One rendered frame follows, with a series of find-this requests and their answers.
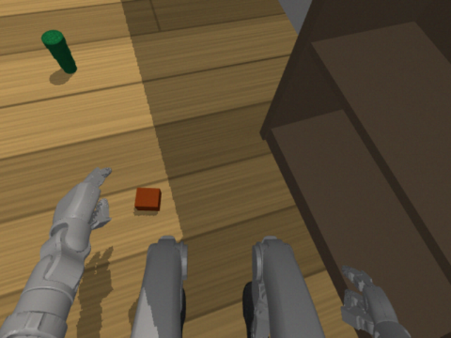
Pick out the left robot hand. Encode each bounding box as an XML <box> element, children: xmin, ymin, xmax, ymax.
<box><xmin>52</xmin><ymin>167</ymin><xmax>112</xmax><ymax>230</ymax></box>

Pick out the right robot foot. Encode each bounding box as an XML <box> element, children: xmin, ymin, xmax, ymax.
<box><xmin>242</xmin><ymin>281</ymin><xmax>269</xmax><ymax>338</ymax></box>

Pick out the right robot arm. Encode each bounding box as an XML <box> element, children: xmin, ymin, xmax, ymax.
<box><xmin>373</xmin><ymin>321</ymin><xmax>411</xmax><ymax>338</ymax></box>

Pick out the left robot arm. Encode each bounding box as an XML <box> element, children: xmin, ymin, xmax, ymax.
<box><xmin>0</xmin><ymin>218</ymin><xmax>92</xmax><ymax>338</ymax></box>

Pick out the right robot hand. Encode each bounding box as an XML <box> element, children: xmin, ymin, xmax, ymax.
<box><xmin>340</xmin><ymin>265</ymin><xmax>399</xmax><ymax>336</ymax></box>

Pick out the bookshelf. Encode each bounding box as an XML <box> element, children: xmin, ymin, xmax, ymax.
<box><xmin>259</xmin><ymin>0</ymin><xmax>451</xmax><ymax>338</ymax></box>

